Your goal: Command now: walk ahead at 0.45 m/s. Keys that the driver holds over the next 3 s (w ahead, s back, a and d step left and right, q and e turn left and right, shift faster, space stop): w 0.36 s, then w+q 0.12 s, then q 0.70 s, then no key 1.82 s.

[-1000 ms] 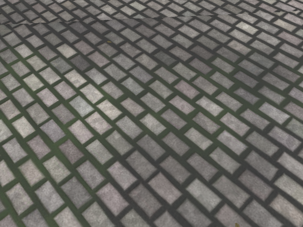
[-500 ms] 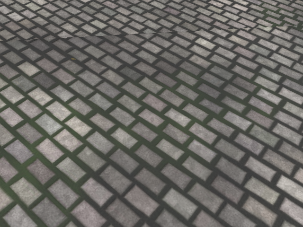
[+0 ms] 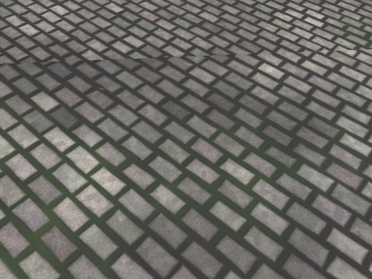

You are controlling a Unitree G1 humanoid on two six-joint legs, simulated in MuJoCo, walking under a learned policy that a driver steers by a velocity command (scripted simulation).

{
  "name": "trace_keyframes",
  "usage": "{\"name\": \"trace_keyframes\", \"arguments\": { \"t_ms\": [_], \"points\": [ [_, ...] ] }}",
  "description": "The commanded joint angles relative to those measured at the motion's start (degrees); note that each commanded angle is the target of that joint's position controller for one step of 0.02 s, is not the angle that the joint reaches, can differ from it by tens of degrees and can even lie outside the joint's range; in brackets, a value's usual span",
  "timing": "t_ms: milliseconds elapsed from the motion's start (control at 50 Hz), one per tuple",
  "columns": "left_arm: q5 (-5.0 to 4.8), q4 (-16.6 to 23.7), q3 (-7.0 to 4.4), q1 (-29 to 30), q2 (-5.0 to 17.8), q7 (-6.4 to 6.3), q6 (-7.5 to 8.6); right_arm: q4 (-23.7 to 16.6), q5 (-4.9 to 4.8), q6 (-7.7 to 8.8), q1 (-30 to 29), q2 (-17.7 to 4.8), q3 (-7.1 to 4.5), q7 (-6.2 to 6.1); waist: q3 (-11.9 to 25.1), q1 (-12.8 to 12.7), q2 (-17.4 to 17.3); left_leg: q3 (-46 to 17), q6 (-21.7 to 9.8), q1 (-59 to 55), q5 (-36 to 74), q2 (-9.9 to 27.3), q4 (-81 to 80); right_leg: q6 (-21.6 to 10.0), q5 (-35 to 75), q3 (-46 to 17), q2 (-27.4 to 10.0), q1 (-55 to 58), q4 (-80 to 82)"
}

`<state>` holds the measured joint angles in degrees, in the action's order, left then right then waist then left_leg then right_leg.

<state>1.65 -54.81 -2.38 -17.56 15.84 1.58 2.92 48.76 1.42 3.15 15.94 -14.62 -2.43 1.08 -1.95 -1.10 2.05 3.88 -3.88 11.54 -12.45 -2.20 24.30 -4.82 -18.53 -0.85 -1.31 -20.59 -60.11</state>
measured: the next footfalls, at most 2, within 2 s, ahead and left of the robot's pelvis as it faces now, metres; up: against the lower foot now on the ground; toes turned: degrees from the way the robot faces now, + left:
right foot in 0.36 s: +0.37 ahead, -0.11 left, +0.00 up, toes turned -3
left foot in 0.86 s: +0.54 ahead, +0.06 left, +0.00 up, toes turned +17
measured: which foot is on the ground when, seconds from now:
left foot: down 0.00-0.36, up 0.38-0.84, down 0.86-1.00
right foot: up 0.00-0.34, down 0.36-0.86, up 0.88-1.00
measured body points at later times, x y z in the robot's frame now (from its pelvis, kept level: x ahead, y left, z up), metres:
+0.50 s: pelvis +0.27 -0.04 -0.01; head +0.30 -0.06 +0.44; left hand +0.38 +0.22 -0.13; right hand +0.28 -0.30 -0.16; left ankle +0.16 +0.08 -0.65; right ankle +0.33 -0.11 -0.74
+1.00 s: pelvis +0.44 -0.02 -0.01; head +0.47 +0.01 +0.43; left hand +0.46 +0.26 -0.15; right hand +0.61 -0.25 -0.14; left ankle +0.50 +0.05 -0.74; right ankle +0.41 -0.15 -0.65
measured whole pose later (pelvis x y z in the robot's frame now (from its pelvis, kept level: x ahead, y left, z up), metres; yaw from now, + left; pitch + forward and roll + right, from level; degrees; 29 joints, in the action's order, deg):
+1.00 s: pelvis +0.44 -0.02 -0.01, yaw +17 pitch +0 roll -1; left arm 1.5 -49.2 -2.8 -9.5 13.0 -1.8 -0.3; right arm 47.8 0.3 -0.8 10.4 -14.1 -3.9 -0.4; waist -5.6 0.7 1.0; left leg 2.5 -7.1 21.9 -8.3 -5.3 30.1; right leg 0.9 -27.5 1.8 -0.9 -25.2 -68.8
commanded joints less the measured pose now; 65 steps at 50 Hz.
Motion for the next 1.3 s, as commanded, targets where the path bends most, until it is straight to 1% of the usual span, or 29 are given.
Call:
{"name": "trace_keyframes", "arguments": {
  "t_ms": [20, 140, 240, 300, 340, 360, 380, 400, 420, 440, 460, 480, 500, 560, 680, 760, 840, 860, 880, 900, 920, 940, 960, 980, 1000, 1060, 1140, 1200, 1300],
  "points": [
    [0.55, 2.60, -0.42, -0.21, 3.06, 0.85, -0.10, -0.75, -0.37, 1.87, 3.21, -6.23, -1.12, -0.27, -1.48, 0.24, -6.67, -17.02, -7.05, -6.32, 1.05, 14.59, -17.52, 0.70, 5.15, -0.40, -3.80, -12.39, -1.31],
    [0.57, 7.59, 0.41, 13.91, 1.31, 1.43, -0.52, 3.32, -0.88, 2.28, 9.24, -5.13, -0.61, -0.42, -4.57, 2.19, -5.29, -9.41, -8.10, -8.82, 13.57, 12.74, -19.10, 3.81, 14.01, 3.00, -4.17, -19.45, 12.03],
    [-0.01, 10.46, 0.97, 21.06, 0.99, 1.32, -0.32, 5.59, -0.72, 2.47, 11.73, -6.03, -0.68, -0.85, -4.97, 3.33, -5.95, -6.68, -7.03, -10.42, 22.46, 13.58, -17.80, 2.44, 18.58, 5.06, -1.77, -12.62, 24.64],
    [0.06, 10.60, 0.42, 19.56, 2.14, 0.72, 0.06, 6.54, -0.43, 2.13, 11.01, -6.74, -0.83, -1.32, -3.88, 1.75, -5.90, -5.98, -5.95, -15.54, 35.04, 15.11, -12.64, -0.16, 14.13, 5.46, 0.04, -8.65, 27.91],
    [0.19, 7.38, -0.66, 9.02, 3.82, -0.14, 0.70, 6.92, -0.06, 1.57, 9.91, -7.71, -1.07, -1.45, 2.23, -2.75, -6.25, -4.21, -4.33, -16.71, 48.86, 13.77, 1.35, -2.40, 10.37, 6.84, 3.69, 3.77, 31.11],
    [0.86, 4.34, -1.56, -0.51, 5.64, -0.76, 1.26, 6.82, -0.20, 1.33, 9.99, -7.29, -0.87, -1.41, 7.61, -6.35, -4.89, -2.41, -3.29, -11.11, 43.77, 11.46, 13.56, -4.06, 10.88, 5.37, 2.41, 16.58, 33.04],
    [2.55, 3.43, -2.97, -8.77, 11.06, -1.62, 1.59, 4.74, -1.45, 1.41, 12.36, -3.09, 0.32, -1.01, 15.44, -7.35, 3.10, -0.37, -1.68, 4.55, 21.85, 7.24, 33.06, -7.91, 1.90, -13.32, -13.12, 33.19, 34.41],
    [1.92, 3.37, -3.67, -8.85, 13.68, -1.30, 1.10, 5.03, -2.34, 1.22, 17.86, -0.06, 0.62, -1.00, 20.52, -4.33, 11.67, -3.00, -0.75, 19.70, -19.03, -2.38, 48.82, -13.37, -0.33, -38.14, -24.85, 40.22, 42.59],
    [-0.15, 3.82, -3.16, -3.56, 10.15, -1.08, 0.75, 5.06, -1.23, 0.82, 12.26, -5.74, -0.92, -1.49, 13.06, -3.37, 2.77, -8.56, -1.88, 23.28, -13.89, 1.56, 51.43, -11.04, -4.54, -33.75, -21.42, 32.88, 44.53],
    [-0.53, 4.78, -2.11, 1.91, 6.22, -1.01, 1.05, 4.07, -1.29, 1.19, 8.55, -5.33, -0.97, -1.15, 5.47, -1.55, 0.94, -8.37, -2.14, 22.95, -8.06, 3.99, 48.70, -9.15, -2.17, -24.26, -19.39, 23.61, 46.69],
    [-0.26, 4.85, -1.47, 4.31, 3.71, -0.90, 1.59, 4.24, -1.29, 1.18, 7.29, -3.96, -0.76, -0.95, 2.43, -0.20, -0.04, -8.07, -2.17, 20.81, -4.88, 5.96, 45.65, -7.05, 2.85, -17.87, -16.74, 17.99, 48.90],
    [-0.36, 4.34, -1.12, 4.69, 2.51, -1.16, 2.04, 4.66, -0.42, 0.50, 7.45, -3.48, -0.85, -0.66, 0.85, 0.98, 0.99, -7.87, -1.74, 18.56, -3.72, 6.86, 43.71, -5.37, 7.09, -12.95, -14.70, 14.21, 50.05],
    [-0.44, 3.83, -0.69, 4.76, 1.34, -1.43, 2.48, 5.28, 0.13, -0.38, 8.63, -2.50, -0.74, -0.29, -0.02, 2.21, 1.41, -7.58, -0.95, 16.11, -3.21, 7.13, 42.71, -4.43, 14.63, -8.53, -13.52, 11.40, 50.72],
    [-0.96, 2.74, -0.82, 2.20, 2.50, -1.69, 4.06, 4.73, 0.11, -2.16, 7.82, -1.18, -1.07, -0.13, 0.16, 4.06, 0.47, -5.74, 0.72, 16.47, -2.44, 6.02, 41.71, -4.62, 43.42, 0.61, -13.21, 11.15, 47.96],
    [-1.12, 2.65, -0.44, 1.31, 2.49, -3.06, 2.62, 0.18, 0.06, -2.65, -3.33, 0.74, -0.13, 0.74, -0.57, 2.32, 3.56, 0.14, 1.83, 17.37, 9.75, 4.88, 22.67, -3.15, 49.12, 11.86, -9.60, 12.38, 45.28],
    [-1.16, 1.79, -1.02, -1.29, 3.98, -3.90, 1.33, -1.56, 0.74, -2.69, -5.82, 0.09, -0.02, 0.90, 1.12, 0.82, 3.55, 2.65, 0.24, 15.17, 8.45, 3.08, 14.94, -3.43, 51.36, 12.62, -12.14, 18.57, 39.49],
    [-1.13, 2.70, -2.11, 0.38, 5.61, -4.48, -0.50, -0.86, 1.26, -1.80, 1.24, -2.48, -1.37, 0.38, 4.67, 3.89, 2.08, 3.07, -3.97, 7.11, 2.28, -0.43, 7.27, -2.13, 53.38, 12.80, -12.96, 20.03, 21.38],
    [-1.15, 3.24, -2.53, 0.09, 6.59, -4.26, -0.93, -0.28, 1.50, -0.89, 5.87, -5.00, -2.24, -0.19, 7.76, 6.91, -2.82, -1.90, -6.26, -0.84, 17.51, 2.16, 0.97, 0.87, 42.22, 13.90, -10.44, 15.37, 8.67],
    [-0.79, 6.11, -1.81, -2.45, 2.61, -3.78, -1.17, -0.91, 1.03, -0.67, 6.29, -12.51, -4.17, -0.94, 11.92, 4.04, -14.38, -20.72, -12.46, -12.72, 54.72, 17.96, 4.85, 3.87, -2.54, 14.58, -2.08, 0.57, -8.75],
    [-1.10, 7.49, -1.50, -2.72, 1.89, -3.46, -2.22, -1.16, -1.65, -1.96, 7.51, -14.43, -5.14, -1.13, 19.31, 4.65, -15.50, -35.45, -22.93, -18.44, 55.54, 24.66, 0.72, 5.38, -20.53, 3.98, 5.44, -9.23, -19.55],
    [-0.39, 7.18, -1.33, -0.93, 2.47, -3.41, -2.75, -2.48, -2.29, -2.89, 4.71, -12.60, -4.92, -1.25, 15.40, 4.41, -7.12, -31.89, -22.02, -13.87, 41.27, 23.85, -2.12, 5.69, -18.05, -0.46, 1.35, -11.77, -20.18],
    [-0.62, 7.89, -1.42, 2.99, 2.50, -3.36, -2.70, -3.19, -1.76, -3.58, 0.49, -9.05, -4.00, -1.65, 7.92, 3.72, -3.98, -28.26, -19.62, -6.81, 30.41, 20.70, -4.61, 5.83, -13.34, -0.73, 0.09, -13.42, -17.57],
    [-0.52, 8.23, -1.64, 5.13, 2.82, -3.53, -2.64, -3.33, -1.34, -4.06, -2.00, -6.59, -3.21, -1.95, 3.33, 2.24, -1.91, -24.94, -16.09, -1.81, 24.83, 17.02, -6.55, 6.10, -9.58, -0.92, -1.16, -13.13, -12.51],
    [0.19, 8.63, -1.81, 4.99, 3.23, -3.59, -3.11, -3.62, -1.47, -4.21, -3.24, -5.48, -2.95, -2.20, 2.62, 1.18, -3.22, -22.18, -13.80, 0.86, 22.08, 14.14, -7.28, 6.36, -6.99, -1.12, -1.80, -11.08, -8.61],
    [0.66, 8.15, -1.75, 3.67, 2.72, -3.53, -3.87, -3.84, -1.03, -4.13, -3.80, -5.27, -2.88, -2.12, 3.83, 0.66, -4.15, -20.62, -12.59, 1.92, 22.15, 12.42, -7.26, 6.55, -5.55, -0.61, -1.05, -8.84, -7.41],
    [-0.03, 8.54, -1.48, 2.79, 1.49, -3.46, -5.08, -4.05, -0.59, -3.48, -3.07, -7.65, -3.63, -1.45, 6.72, 0.38, -4.51, -20.12, -10.97, 1.61, 20.93, 10.50, -7.00, 7.19, -4.51, -0.69, 0.03, -7.21, -2.47],
    [-0.20, 10.66, -1.65, 7.12, 2.56, -3.75, -5.79, -4.63, -0.35, -4.40, -2.31, -8.99, -4.21, -1.36, 6.05, 2.34, -7.93, -24.55, -9.56, 1.53, 0.83, 9.40, -9.78, 7.81, -3.78, -1.62, 0.45, -8.68, 4.59],
    [-0.50, 11.56, -1.64, 8.41, 2.90, -3.84, -5.57, -5.01, -0.08, -4.90, -2.13, -9.32, -4.45, -1.27, 5.44, 3.11, -8.71, -27.62, -9.15, 1.29, -6.10, 9.69, -10.77, 7.52, -3.82, -2.03, 1.04, -8.20, 8.79],
    [-1.30, 11.29, -1.22, 5.48, 2.64, -4.06, -4.59, -5.00, 0.54, -5.24, -3.46, -8.16, -4.01, -1.00, 5.95, 2.92, -9.86, -28.52, -8.22, 3.49, -2.40, 9.71, -9.64, 5.03, -6.07, -0.29, 2.92, 0.82, 18.19]
  ]
}}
